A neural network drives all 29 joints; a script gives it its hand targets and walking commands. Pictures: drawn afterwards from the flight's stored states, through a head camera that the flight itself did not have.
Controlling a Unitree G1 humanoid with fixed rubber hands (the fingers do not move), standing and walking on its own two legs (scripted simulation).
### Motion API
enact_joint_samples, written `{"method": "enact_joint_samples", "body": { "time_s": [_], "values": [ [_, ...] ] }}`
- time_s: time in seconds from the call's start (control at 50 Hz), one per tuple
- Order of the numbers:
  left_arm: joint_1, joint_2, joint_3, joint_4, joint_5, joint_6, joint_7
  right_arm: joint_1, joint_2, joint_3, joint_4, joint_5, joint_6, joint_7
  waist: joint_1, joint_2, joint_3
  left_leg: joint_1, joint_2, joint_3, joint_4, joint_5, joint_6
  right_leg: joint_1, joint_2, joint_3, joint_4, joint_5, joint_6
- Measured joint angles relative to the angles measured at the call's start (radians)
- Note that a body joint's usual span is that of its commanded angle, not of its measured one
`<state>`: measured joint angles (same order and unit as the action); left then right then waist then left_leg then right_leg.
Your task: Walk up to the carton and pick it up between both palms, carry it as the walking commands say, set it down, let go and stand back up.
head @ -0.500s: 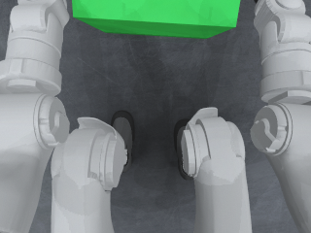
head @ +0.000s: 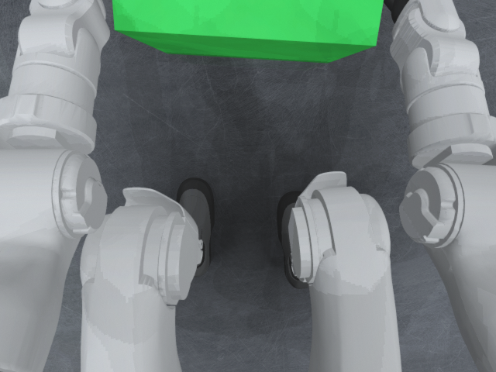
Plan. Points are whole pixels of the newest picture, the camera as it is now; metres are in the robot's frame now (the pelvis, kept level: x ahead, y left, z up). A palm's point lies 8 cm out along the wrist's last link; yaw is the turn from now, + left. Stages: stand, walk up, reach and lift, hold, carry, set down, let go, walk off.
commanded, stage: set down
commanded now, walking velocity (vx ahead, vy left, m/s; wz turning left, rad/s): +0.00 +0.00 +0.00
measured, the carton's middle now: out of the picture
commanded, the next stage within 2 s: let go in 1.78 s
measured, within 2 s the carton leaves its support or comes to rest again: neither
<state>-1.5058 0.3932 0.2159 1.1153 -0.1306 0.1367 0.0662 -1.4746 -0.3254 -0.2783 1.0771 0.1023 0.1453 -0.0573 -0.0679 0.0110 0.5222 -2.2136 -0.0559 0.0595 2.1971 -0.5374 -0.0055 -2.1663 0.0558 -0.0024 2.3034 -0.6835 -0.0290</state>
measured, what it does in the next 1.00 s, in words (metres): rises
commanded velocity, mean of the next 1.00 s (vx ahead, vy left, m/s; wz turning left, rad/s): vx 0.00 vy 0.00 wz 0.00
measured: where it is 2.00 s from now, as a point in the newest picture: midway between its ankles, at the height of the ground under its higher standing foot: (247, 248)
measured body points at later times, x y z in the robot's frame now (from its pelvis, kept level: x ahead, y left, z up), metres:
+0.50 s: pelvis +0.00 +0.00 +0.00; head +0.38 -0.04 +0.22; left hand +0.58 +0.16 -0.19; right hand +0.53 -0.26 -0.20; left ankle +0.13 +0.11 -0.33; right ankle +0.09 -0.10 -0.33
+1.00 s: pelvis +0.00 +0.00 +0.09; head +0.39 -0.04 +0.29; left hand +0.60 +0.16 -0.07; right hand +0.54 -0.28 -0.07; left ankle +0.13 +0.11 -0.33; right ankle +0.09 -0.10 -0.33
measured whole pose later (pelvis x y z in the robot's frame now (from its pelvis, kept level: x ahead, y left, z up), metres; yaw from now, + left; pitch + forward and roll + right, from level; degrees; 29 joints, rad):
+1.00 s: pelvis +0.00 +0.00 +0.09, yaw -2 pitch +35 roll +1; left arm -1.46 0.49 0.20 0.61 -0.19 0.46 0.11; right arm -1.33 -0.47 -0.25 0.48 0.26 0.45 -0.06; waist -0.07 0.01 0.52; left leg -2.03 -0.05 0.03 1.93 -0.51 0.01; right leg -1.99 0.06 0.00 2.00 -0.62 -0.03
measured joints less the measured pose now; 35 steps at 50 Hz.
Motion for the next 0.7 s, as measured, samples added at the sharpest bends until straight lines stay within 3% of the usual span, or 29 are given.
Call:
{"method": "enact_joint_samples", "body": {
  "time_s": [0.14,0.44,0.52,0.7],
  "values": [
    [0.000,0.006,-0.008,0.019,-0.014,-0.002,0.008,0.013,-0.012,0.013,0.004,0.033,-0.015,-0.016,0.000,0.000,0.000,-0.001,0.001,0.000,0.008,-0.003,0.000,-0.001,0.000,-0.001,0.007,-0.003,0.000],
    [0.000,0.017,-0.008,0.024,-0.014,-0.002,0.010,0.015,-0.072,0.013,-0.004,0.066,-0.017,0.000,0.000,0.000,0.000,-0.003,0.003,0.000,0.012,-0.005,0.000,-0.001,0.000,-0.002,0.009,-0.004,0.000],
    [-0.001,0.029,-0.009,-0.027,-0.022,0.015,0.024,0.038,-0.079,0.017,-0.097,0.089,0.005,-0.010,0.000,0.000,0.001,-0.003,0.004,0.000,0.012,-0.005,0.000,-0.001,0.000,-0.002,0.009,-0.004,0.000],
    [0.000,0.066,-0.017,-0.261,-0.055,0.142,0.040,0.073,-0.121,0.032,-0.341,0.146,0.138,-0.022,0.000,0.000,0.002,0.007,0.004,-0.003,-0.028,0.004,0.010,0.009,0.000,-0.002,-0.038,0.010,0.000]
  ]
}}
